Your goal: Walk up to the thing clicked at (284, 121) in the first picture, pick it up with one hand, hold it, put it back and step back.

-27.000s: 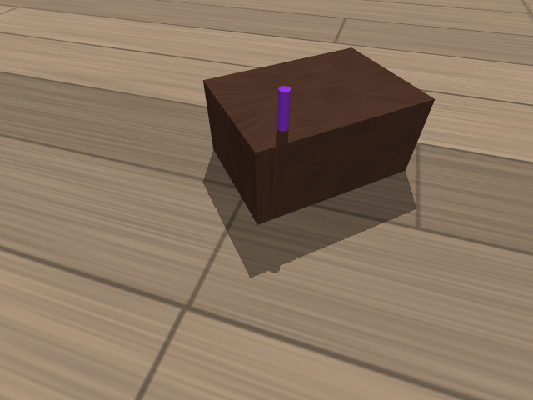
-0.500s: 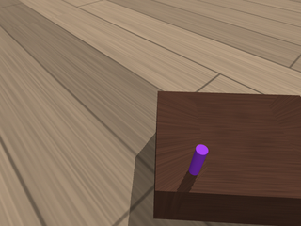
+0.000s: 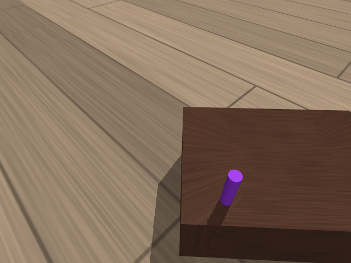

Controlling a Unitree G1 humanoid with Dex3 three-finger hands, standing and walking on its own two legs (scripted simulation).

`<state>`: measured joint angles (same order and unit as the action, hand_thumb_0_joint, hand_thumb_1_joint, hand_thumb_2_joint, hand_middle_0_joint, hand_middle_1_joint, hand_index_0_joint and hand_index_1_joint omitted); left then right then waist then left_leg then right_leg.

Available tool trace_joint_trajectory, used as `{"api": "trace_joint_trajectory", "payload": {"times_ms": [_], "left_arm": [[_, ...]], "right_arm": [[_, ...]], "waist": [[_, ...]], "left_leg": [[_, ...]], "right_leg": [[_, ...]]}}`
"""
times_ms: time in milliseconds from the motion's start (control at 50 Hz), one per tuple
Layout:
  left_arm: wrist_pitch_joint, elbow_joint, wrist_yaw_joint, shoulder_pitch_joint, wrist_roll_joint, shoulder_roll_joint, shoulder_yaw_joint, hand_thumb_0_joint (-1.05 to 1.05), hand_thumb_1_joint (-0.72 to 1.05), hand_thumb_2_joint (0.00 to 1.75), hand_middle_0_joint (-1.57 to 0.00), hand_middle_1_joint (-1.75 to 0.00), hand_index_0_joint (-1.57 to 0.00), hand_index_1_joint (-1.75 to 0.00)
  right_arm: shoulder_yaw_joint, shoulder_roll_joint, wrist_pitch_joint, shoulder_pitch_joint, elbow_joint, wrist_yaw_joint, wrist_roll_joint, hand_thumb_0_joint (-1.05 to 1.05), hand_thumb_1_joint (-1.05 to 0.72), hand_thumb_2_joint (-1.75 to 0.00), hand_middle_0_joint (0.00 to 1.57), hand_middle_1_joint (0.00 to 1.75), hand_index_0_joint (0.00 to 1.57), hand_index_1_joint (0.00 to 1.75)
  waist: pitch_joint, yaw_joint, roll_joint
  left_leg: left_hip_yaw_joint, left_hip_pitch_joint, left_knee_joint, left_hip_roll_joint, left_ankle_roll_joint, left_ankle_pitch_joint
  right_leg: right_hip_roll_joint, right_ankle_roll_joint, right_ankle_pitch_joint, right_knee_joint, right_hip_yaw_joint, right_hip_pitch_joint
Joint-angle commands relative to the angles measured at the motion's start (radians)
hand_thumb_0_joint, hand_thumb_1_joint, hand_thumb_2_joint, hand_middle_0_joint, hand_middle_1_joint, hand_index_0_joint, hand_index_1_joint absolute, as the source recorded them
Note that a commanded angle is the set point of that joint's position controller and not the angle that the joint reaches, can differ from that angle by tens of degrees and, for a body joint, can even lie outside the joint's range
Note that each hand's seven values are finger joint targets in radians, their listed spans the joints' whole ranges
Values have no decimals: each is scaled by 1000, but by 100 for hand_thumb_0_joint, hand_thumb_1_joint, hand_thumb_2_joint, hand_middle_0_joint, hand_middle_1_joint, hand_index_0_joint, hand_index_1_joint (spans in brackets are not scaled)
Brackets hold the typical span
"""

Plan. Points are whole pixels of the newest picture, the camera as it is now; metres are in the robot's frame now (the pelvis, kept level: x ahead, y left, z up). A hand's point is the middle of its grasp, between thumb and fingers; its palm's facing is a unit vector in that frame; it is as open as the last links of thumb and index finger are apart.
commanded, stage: stand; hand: right
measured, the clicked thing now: (230, 188) +0.44 -0.19 -0.24
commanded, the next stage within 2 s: step back in 0.68 s
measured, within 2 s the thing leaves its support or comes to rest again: neither
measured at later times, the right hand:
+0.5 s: hand out of the picture +0.07 -0.26 -0.16, palm faces -0.02 +0.94 -0.34, open 7.4 cm
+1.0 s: hand out of the picture +0.04 -0.26 -0.17, palm faces +0.00 +0.91 -0.41, open 7.4 cm
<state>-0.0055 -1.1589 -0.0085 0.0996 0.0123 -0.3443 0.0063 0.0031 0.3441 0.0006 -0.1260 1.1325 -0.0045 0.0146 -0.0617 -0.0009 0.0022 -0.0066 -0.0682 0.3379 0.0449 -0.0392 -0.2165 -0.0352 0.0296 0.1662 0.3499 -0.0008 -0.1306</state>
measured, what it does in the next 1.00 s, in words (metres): shifts its weight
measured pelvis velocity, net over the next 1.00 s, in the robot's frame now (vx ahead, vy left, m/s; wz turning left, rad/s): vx -0.05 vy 0.02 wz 0.01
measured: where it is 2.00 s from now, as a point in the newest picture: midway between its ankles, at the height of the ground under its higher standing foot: outside the picture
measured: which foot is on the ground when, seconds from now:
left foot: down 0.00-1.00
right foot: down 0.00-1.00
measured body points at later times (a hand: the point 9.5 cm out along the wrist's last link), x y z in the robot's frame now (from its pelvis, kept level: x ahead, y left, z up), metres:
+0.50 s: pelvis +0.00 +0.00 +0.00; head +0.01 +0.00 +0.45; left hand +0.07 +0.30 -0.14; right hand +0.07 -0.30 -0.13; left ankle -0.02 +0.14 -0.75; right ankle +0.02 -0.14 -0.75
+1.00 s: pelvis -0.05 +0.02 -0.03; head +0.01 +0.03 +0.42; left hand +0.08 +0.34 -0.15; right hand +0.04 -0.31 -0.14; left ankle -0.08 +0.13 -0.73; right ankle +0.02 -0.14 -0.75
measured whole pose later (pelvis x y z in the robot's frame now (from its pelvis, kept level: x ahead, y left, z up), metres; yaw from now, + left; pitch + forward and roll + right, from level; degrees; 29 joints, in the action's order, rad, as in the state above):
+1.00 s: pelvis -0.05 +0.02 -0.03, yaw +0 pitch -1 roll +0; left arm 0.04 -0.96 0.01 0.03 0.03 -0.39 0.05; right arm -0.06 0.41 0.06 -0.10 0.96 0.01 -0.01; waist -0.16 -0.01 0.02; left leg 0.02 -0.33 0.83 -0.03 0.05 -0.46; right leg -0.07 0.03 0.22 0.64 0.02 -0.40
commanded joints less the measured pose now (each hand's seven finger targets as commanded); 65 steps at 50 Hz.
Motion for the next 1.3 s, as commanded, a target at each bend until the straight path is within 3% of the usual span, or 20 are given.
{"api": "trace_joint_trajectory", "payload": {"times_ms": [0, 460, 560, 640, 660, 720, 780, 820, 860, 880, 940, 980, 1000, 1020, 1040, 1060, 1100, 1120, 1220, 1280], "left_arm": [[-19, 62, 16, -38, -1, -213, 42, 0, 90, 90, -20, -30, -20, -30], [-24, 78, 18, -33, -3, -213, 41, 0, 90, 90, -20, -30, -20, -30], [-21, 75, 15, -27, -6, -211, 41, 0, 90, 90, -20, -30, -20, -30], [-21, 81, 15, -31, -3, -214, 42, 0, 90, 90, -20, -30, -20, -30], [-9, 111, 18, -44, -19, -277, 85, 0, 90, 90, -20, -30, -20, -30], [1, 150, 24, -24, -19, -259, 93, 0, 90, 90, -20, -30, -20, -30], [12, 194, 22, -45, -12, -259, 95, 0, 90, 90, -20, -30, -20, -30], [18, 213, 22, -42, -7, -284, 102, 0, 90, 90, -20, -30, -20, -30], [20, 254, 26, -87, 8, -325, 112, 0, 90, 90, -20, -30, -20, -30], [20, 276, 28, -115, 19, -336, 116, 0, 90, 90, -20, -30, -20, -30], [25, 320, 38, -190, 28, -302, 107, 0, 90, 90, -20, -30, -20, -30], [41, 337, 35, -168, 13, -269, 98, 0, 90, 90, -20, -30, -20, -30], [50, 354, 35, -123, 2, -215, 90, 0, 90, 90, -20, -30, -20, -30], [56, 350, 41, -82, -1, -180, 85, 0, 90, 90, -20, -30, -20, -30], [57, 351, 52, -86, 5, -206, 93, 0, 90, 90, -20, -30, -20, -30], [58, 336, 58, -109, 12, -229, 100, 0, 90, 90, -20, -30, -20, -30], [58, 318, 56, -41, -4, -228, 98, 0, 90, 90, -20, -30, -20, -30], [55, 318, 52, -8, -5, -229, 98, 0, 90, 90, -20, -30, -20, -30], [38, 375, 40, -41, 8, -215, 104, 0, 90, 90, -20, -30, -20, -30], [31, 390, 30, -30, 6, -202, 111, 0, 90, 90, -20, -30, -20, -30]], "right_arm": [[-45, 217, -25, 34, -61, -11, 1, 0, -90, -90, 20, 30, 20, 30], [-48, 214, -20, 29, -69, -8, -1, 0, -90, -90, 20, 30, 20, 30], [-45, 212, -21, 26, -64, -7, 0, 0, -90, -90, 20, 30, 20, 30], [-47, 215, -22, 29, -69, -7, 0, 0, -90, -90, 20, 30, 20, 30], [-69, 269, -4, 58, -78, -2, -8, 0, -90, -90, 20, 30, 20, 30], [-78, 254, 8, 25, -113, 2, -21, 0, -90, -90, 20, 30, 20, 30], [-91, 256, 22, 29, -146, 4, -20, 0, -90, -90, 20, 30, 20, 30], [-92, 237, 33, 21, -165, 3, -19, 0, -90, -90, 20, 30, 20, 30], [-95, 215, 49, -16, -180, 8, -15, 0, -90, -90, 20, 30, 20, 30], [-99, 214, 57, -59, -186, 11, -11, 0, -90, -90, 20, 30, 20, 30], [-113, 234, 47, -143, -190, 11, -24, 0, -90, -90, 20, 30, 20, 30], [-115, 236, 28, -171, -185, 3, 0, 0, -90, -90, 20, 30, 20, 30], [-131, 297, 19, -142, -202, -3, 27, 0, -90, -90, 20, 30, 20, 30], [-144, 359, 10, -100, -225, -5, 41, 0, -90, -90, 20, 30, 20, 30], [-153, 414, 8, -89, -253, -5, 25, 0, -90, -90, 20, 30, 20, 30], [-151, 392, 8, -59, -261, -12, 24, 0, -90, -90, 20, 30, 20, 30], [-130, 312, 4, 37, -281, -27, 34, 0, -90, -90, 20, 30, 20, 30], [-125, 295, 1, 35, -291, -33, 30, 0, -90, -90, 20, 30, 20, 30], [-129, 274, 3, -79, -299, -43, 13, 0, -90, -90, 20, 30, 20, 30], [-125, 283, 7, -82, -312, -40, 9, 0, -90, -90, 20, 30, 20, 30]], "waist": [[69, -2, 6], [86, -3, 1], [49, 2, -12], [64, -1, -13], [-39, 11, -4], [74, -4, -10], [139, -9, 4], [144, -1, 70], [136, -7, 201], [132, -20, 227], [134, -62, 217], [113, -67, 106], [94, -34, -139], [79, 1, -202], [114, -36, -223], [96, -41, -182], [73, 28, -147], [83, 33, -171], [115, -36, -120], [114, -41, -134]], "left_leg": [[59, -39, -64, 86, 47, 118], [57, -31, -51, 89, 46, 152], [57, -57, -69, 83, 44, 94], [58, -49, -64, 86, 45, 111], [69, -128, 40, 67, 76, 251], [65, -118, 106, 79, 105, 326], [52, -126, 196, 54, 116, 238], [16, -138, 334, -13, 98, 107], [-5, -174, 566, -103, 83, -253], [38, -177, 662, -85, 91, -346], [79, -170, 527, -34, 106, -270], [59, -188, 180, -18, 82, -5], [282, -158, 55, 114, 92, 244], [423, -80, 49, 219, 130, 496], [497, -123, 46, 299, 208, 555], [494, -161, 25, 302, 223, 474], [297, -70, 104, 191, 190, 503], [270, -38, 134, 183, 196, 537], [263, 124, 204, 218, 282, 654], [231, 74, 216, 193, 256, 570]], "right_leg": [[-94, -41, -139, -45, 70, 34], [-99, -45, -185, -41, 70, 47], [-92, -42, -117, -55, 71, 32], [-95, -44, -140, -52, 72, 38], [-76, -45, -281, 41, 77, -46], [-68, -76, -313, 116, 60, -21], [-97, -112, -272, 137, 96, -48], [-169, -172, -274, 88, 170, -105], [-299, -274, -290, 26, 290, -166], [-329, -299, -252, 22, 301, -227], [-257, -225, -247, 157, 211, -245], [-154, -148, -142, 315, 151, -200], [-10, -99, 49, 495, 91, -287], [133, -68, 428, 596, 114, -435], [151, -58, 495, 687, 203, -414], [157, -61, 466, 771, 244, -399], [148, -57, 338, 832, 246, -468], [137, -51, 314, 841, 221, -468], [110, -11, 342, 673, 149, -441], [80, -21, 305, 465, 89, -332]]}}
